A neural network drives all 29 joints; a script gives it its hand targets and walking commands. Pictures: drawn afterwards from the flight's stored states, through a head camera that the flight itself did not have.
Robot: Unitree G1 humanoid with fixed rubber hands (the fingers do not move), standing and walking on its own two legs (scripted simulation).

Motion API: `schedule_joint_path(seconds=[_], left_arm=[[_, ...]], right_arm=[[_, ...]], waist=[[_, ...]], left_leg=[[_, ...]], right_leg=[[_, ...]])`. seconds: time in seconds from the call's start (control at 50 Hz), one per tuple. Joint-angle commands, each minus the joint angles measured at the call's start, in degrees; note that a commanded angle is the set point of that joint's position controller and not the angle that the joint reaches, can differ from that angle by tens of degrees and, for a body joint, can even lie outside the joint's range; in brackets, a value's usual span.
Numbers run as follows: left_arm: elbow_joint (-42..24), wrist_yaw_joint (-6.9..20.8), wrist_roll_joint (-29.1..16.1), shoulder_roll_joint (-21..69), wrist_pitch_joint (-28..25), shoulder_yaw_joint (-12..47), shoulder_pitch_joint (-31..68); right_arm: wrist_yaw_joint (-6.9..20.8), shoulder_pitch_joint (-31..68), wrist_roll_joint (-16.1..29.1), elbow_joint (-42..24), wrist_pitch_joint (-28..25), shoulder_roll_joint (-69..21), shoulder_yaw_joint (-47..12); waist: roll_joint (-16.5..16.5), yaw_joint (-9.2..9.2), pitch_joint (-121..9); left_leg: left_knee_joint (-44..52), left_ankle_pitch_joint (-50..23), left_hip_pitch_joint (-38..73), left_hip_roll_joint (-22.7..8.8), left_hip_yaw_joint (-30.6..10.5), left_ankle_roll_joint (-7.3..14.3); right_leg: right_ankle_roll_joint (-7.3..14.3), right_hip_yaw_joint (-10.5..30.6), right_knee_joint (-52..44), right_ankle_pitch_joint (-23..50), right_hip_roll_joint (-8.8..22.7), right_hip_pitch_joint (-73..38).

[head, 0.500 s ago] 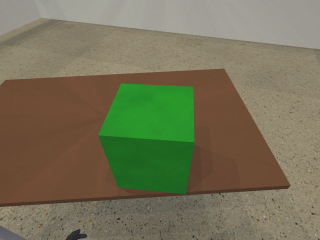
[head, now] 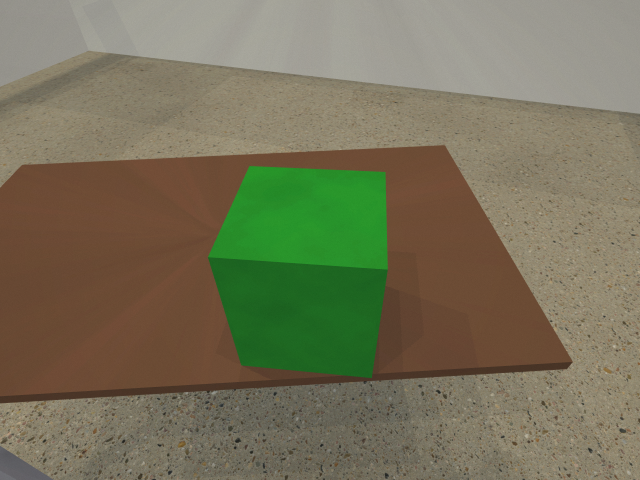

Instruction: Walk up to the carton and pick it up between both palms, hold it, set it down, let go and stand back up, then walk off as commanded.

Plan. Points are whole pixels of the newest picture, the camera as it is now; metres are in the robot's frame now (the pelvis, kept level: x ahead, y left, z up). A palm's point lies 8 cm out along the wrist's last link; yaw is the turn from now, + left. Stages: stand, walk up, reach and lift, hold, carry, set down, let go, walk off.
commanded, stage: stand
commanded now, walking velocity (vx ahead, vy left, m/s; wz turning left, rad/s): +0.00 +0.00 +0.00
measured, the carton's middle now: (310, 272) +0.43 +0.03 +0.03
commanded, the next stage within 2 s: walk off in 0.22 s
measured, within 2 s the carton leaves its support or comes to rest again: neither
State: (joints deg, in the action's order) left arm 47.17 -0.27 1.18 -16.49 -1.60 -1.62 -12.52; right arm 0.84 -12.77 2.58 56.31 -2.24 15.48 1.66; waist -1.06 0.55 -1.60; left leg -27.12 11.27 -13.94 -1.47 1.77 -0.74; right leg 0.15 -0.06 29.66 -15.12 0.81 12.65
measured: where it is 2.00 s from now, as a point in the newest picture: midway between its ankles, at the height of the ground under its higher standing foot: outside the picture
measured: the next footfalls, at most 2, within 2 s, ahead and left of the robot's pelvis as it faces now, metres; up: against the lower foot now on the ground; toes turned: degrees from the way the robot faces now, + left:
left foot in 1.46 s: -0.11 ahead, +0.11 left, +0.00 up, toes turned -2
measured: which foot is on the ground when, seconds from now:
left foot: down 0.00-0.74, up 0.76-1.00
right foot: down 0.00-1.00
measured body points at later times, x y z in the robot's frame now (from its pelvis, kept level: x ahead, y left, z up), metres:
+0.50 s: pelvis -0.01 +0.00 +0.00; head -0.02 +0.01 +0.45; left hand +0.10 +0.28 -0.12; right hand +0.06 -0.28 -0.13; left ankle +0.04 +0.13 -0.74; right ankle +0.01 -0.12 -0.74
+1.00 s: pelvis -0.10 -0.07 -0.01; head -0.05 -0.12 +0.43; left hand -0.05 +0.25 -0.10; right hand +0.00 -0.36 -0.17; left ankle -0.11 +0.08 -0.66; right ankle -0.09 -0.12 -0.74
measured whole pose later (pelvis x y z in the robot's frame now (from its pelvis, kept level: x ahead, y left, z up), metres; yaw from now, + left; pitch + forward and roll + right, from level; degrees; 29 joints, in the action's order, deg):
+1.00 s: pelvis -0.10 -0.07 -0.01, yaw +3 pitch -5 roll +3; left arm 49.8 -1.4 0.9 -18.8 1.0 -1.6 -12.6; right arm -0.2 -10.8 2.6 47.4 5.9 20.9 5.3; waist 4.4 0.2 10.8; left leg -64.9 23.7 -24.1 7.1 -6.0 -0.7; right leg 5.1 -3.0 39.6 -20.9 -0.8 14.1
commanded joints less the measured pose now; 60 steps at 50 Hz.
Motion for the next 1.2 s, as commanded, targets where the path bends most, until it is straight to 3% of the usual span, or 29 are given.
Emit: schedule_joint_path(seconds=[0.0, 0.06, 0.16, 0.18, 0.26, 0.38, 0.4, 0.44, 0.5, 0.52, 0.54, 0.56, 0.62, 0.64, 0.66, 0.68, 0.7, 0.72, 0.74, 0.76, 0.78, 0.82, 0.88, 0.92, 0.96, 0.98, 1.06, 1.12, 1.18], left_arm=[[0.89, 0.18, -0.18, -13.97, -1.4, -3.28, 0.82], [1.39, 0.19, 0.0, -14.7, -1.61, -2.86, 1.39], [2.15, 0.39, 0.12, -13.09, -1.56, -2.98, 1.03], [2.92, 0.36, 0.05, -14.04, -1.58, -3.07, 0.36], [3.37, 0.2, 0.04, -14.99, -1.92, -3.18, 1.06], [3.84, 0.26, -0.59, -13.56, -1.75, -2.68, 1.03], [1.0, 0.11, -2.34, -15.22, -0.53, -3.11, 2.69], [-0.55, -0.46, -2.43, -15.25, 0.36, -3.41, 0.09], [-0.92, -0.36, -1.59, -14.41, 1.43, -3.41, 0.34], [-1.18, -0.29, -1.44, -13.78, 1.98, -3.47, -0.9], [-1.74, -0.19, -1.01, -14.3, 2.38, -3.72, -0.72], [-1.48, -0.32, -0.67, -14.49, 2.98, -3.95, -0.96], [-0.61, 0.18, -1.12, -14.98, 3.53, -4.83, -6.29], [-0.72, 0.03, -1.12, -14.03, 3.37, -4.62, -6.29], [-0.26, -0.29, -0.64, -13.75, 2.82, -4.94, -7.67], [-0.85, -0.45, -0.24, -14.57, 1.95, -5.02, -6.06], [-2.26, -0.93, 0.57, -18.65, 1.44, -6.2, -5.04], [-3.7, -1.15, 0.92, -19.95, 1.24, -6.08, -2.78], [-3.87, -1.55, 1.29, -22.27, 1.82, -6.28, -2.53], [-4.62, -1.89, 1.2, -21.91, 2.09, -6.24, 1.51], [-5.61, -2.1, 1.04, -21.52, 2.16, -5.97, 3.18], [-5.57, -2.16, 0.34, -19.45, 1.72, -6.35, 5.74], [-5.2, -2.58, -0.66, -17.47, 1.62, -6.18, 1.51], [-5.67, -2.59, -0.24, -17.77, 1.59, -6.05, 0.98], [-5.07, -2.98, -0.8, -17.87, 1.59, -6.01, -0.72], [-5.59, -3.04, -0.53, -18.14, 1.71, -6.15, -0.59], [-5.14, -2.85, -0.53, -19.57, 1.53, -6.75, 0.32], [-6.07, -2.62, -0.63, -19.95, 1.63, -6.79, 2.39], [-5.89, -2.47, -0.21, -20.63, 1.59, -7.29, 4.45]], right_arm=[[-0.45, 6.31, -4.64, -2.0, -1.48, 16.49, 2.64], [-0.46, 6.02, -4.22, -1.79, -1.27, 14.58, 2.11], [-0.75, 4.54, -4.43, -0.75, -1.05, 17.33, 2.56], [-0.52, 4.7, -4.38, -0.89, -0.95, 16.71, 2.78], [-0.09, 3.86, -4.14, -0.25, -1.19, 15.04, 2.38], [-0.31, 3.58, -3.56, -0.44, -1.29, 14.4, 2.19], [-0.85, 5.29, -3.68, -4.48, 0.36, 18.17, 4.19], [-1.11, 3.68, -3.68, -6.59, 0.95, 18.61, 4.48], [-1.12, 4.84, -3.97, -8.52, 2.47, 19.98, 5.6], [-1.09, 5.26, -3.61, -9.69, 2.74, 21.65, 5.94], [-1.32, 5.9, -4.0, -10.11, 2.98, 22.88, 6.63], [-1.57, 6.14, -3.85, -11.17, 3.03, 23.58, 6.79], [-1.78, 13.13, -4.16, -14.67, 3.83, 21.93, 6.39], [-1.92, 13.67, -4.15, -14.82, 4.38, 21.04, 6.18], [-1.97, 13.21, -4.03, -14.94, 4.48, 19.78, 6.04], [-1.87, 10.31, -3.32, -14.7, 4.87, 18.12, 5.75], [-1.76, 7.76, -2.72, -16.08, 5.33, 16.16, 5.46], [-1.8, 4.67, -2.74, -15.01, 5.65, 15.29, 5.46], [-2.67, 4.68, -3.55, -15.05, 6.52, 17.25, 6.07], [-2.88, 4.34, -4.07, -14.39, 6.89, 17.63, 6.17], [-2.78, 5.01, -3.56, -13.53, 6.99, 18.53, 6.06], [-2.93, 4.31, -2.92, -12.34, 6.88, 19.5, 6.03], [-2.92, 4.47, -3.17, -12.83, 6.85, 19.3, 5.52], [-2.72, 4.29, -3.08, -13.0, 6.8, 18.38, 5.38], [-2.71, 5.24, -3.44, -13.25, 6.91, 18.68, 5.72], [-2.73, 5.23, -3.68, -13.81, 6.8, 18.33, 5.64], [-2.34, 4.53, -4.14, -13.47, 7.13, 18.66, 5.92], [-2.03, 2.63, -4.26, -12.47, 7.17, 18.9, 6.37], [-1.74, 0.57, -4.46, -12.25, 7.32, 18.18, 6.16]], waist=[[1.77, -1.3, 2.22], [-0.41, -0.86, 4.81], [3.82, -0.98, 5.73], [1.88, -0.35, 4.49], [-0.36, -0.45, 3.32], [2.88, -0.53, 2.58], [1.07, 0.26, 6.14], [2.42, 0.06, 2.49], [6.05, -0.08, 3.19], [11.66, -0.02, 4.47], [14.07, 0.04, 4.98], [12.6, 0.13, 6.87], [15.2, -3.95, 8.77], [13.22, -5.06, 10.2], [10.23, -5.84, 9.03], [-0.01, -4.38, 7.48], [-10.29, -3.27, 6.48], [-10.74, -1.35, 2.76], [-8.76, -2.35, 4.81], [-6.53, -2.27, 6.67], [-6.51, -2.2, 8.61], [-9.48, -1.54, 12.4], [-6.78, -2.81, 8.59], [-7.75, -2.85, 5.86], [-5.83, -3.51, 5.44], [-4.95, -3.35, 5.84], [-4.96, -2.9, 7.8], [-3.58, -1.8, 10.09], [-5.24, -0.77, 11.6]], left_leg=[[8.46, 4.63, 2.45, -5.7, -6.97, 3.31], [9.16, 4.3, 0.61, -5.5, -8.04, 3.43], [9.92, 9.75, -1.32, -5.92, -8.21, 3.81], [10.0, 10.12, 0.81, -5.94, -8.39, 3.41], [8.07, 3.7, 2.79, -4.92, -7.0, 3.16], [8.01, -0.55, 3.05, -5.56, -6.99, 3.74], [0.06, -18.49, 2.32, -4.4, -7.27, 5.22], [-1.13, -26.53, 3.56, -6.05, -7.12, 7.97], [1.0, -20.05, -0.71, -9.79, -8.61, 11.58], [5.67, -17.02, -5.35, -14.21, -13.3, 15.23], [8.5, -13.85, -7.92, -17.88, -16.77, 17.16], [11.44, -5.63, -14.27, -20.11, -20.01, 19.0], [7.61, 3.11, -22.3, -16.1, -13.09, 14.54], [1.53, 0.13, -18.56, -13.52, -11.47, 12.13], [-7.4, -10.52, -10.56, -10.11, -9.36, 8.76], [-19.16, -12.66, -4.62, -3.93, -5.95, 5.75], [-26.41, 5.7, -12.1, 4.36, -4.61, 3.55], [-34.31, 19.51, -14.16, 8.09, -7.72, 2.41], [-39.8, 23.35, -13.19, 9.11, -13.27, 2.44], [-43.45, 21.83, -13.29, 9.27, -14.51, 2.71], [-45.25, 18.34, -13.62, 9.3, -15.28, 2.51], [-44.84, 15.57, -18.64, 9.59, -14.64, 1.26], [-43.68, 14.6, -20.63, 9.95, -13.18, 0.74], [-42.71, 15.73, -19.29, 9.03, -12.84, 0.49], [-41.27, 16.0, -19.18, 8.7, -12.89, 1.02], [-42.45, 16.02, -19.17, 8.36, -13.22, 1.17], [-42.49, 16.72, -16.29, 8.18, -13.68, 0.84], [-44.93, 15.77, -14.76, 7.57, -14.06, 0.85], [-44.14, 16.54, -14.0, 5.61, -13.23, 1.08]], right_leg=[[2.17, 5.94, -10.92, 1.22, 5.43, 0.23], [2.14, 6.2, -11.69, 0.6, 5.59, 0.11], [2.36, 6.41, -11.45, -0.13, 5.49, 0.22], [2.48, 5.87, -11.42, -1.82, 5.13, 1.49], [2.24, 6.53, -12.16, -0.75, 6.01, 0.8], [2.4, 6.7, -11.43, 3.54, 6.32, -0.88], [3.92, 5.59, -2.59, 21.63, 5.0, 6.42], [3.77, 3.08, 4.43, 24.68, 3.6, 5.04], [3.83, 0.39, 11.03, 9.32, -0.32, 5.35], [2.39, -2.69, 19.09, -4.64, -4.22, 4.81], [2.42, -1.68, 26.31, -16.03, -4.67, 5.91], [2.24, -0.95, 32.39, -18.74, -5.49, 4.11], [1.89, 2.18, 29.55, -13.61, -0.59, -2.92], [1.78, 4.0, 15.13, -10.53, 1.56, -2.38], [1.49, 4.98, 0.69, -6.78, 2.82, 0.15], [2.82, 8.44, -11.7, 7.24, 5.37, 2.6], [3.91, 16.32, -9.79, 26.24, 10.92, -0.45], [7.47, 22.23, -8.62, 29.5, 14.99, -0.82], [7.97, 25.33, -8.76, 26.86, 18.16, 6.54], [7.98, 26.99, -10.04, 19.47, 18.18, 9.28], [6.59, 24.18, -10.81, 12.87, 15.8, 11.28], [3.85, 19.32, -8.79, 18.55, 12.51, 4.72], [2.58, 17.98, -5.35, 26.5, 11.72, -6.36], [6.2, 17.33, -4.0, 27.97, 12.76, -8.35], [5.09, 19.51, -3.44, 27.37, 13.97, -9.54], [6.32, 20.25, -3.69, 27.08, 14.99, -8.32], [6.9, 21.73, -6.77, 17.69, 15.69, -2.86], [9.66, 21.49, -9.49, 6.36, 17.71, 3.36], [12.78, 20.68, -9.49, 3.8, 18.64, 6.1]])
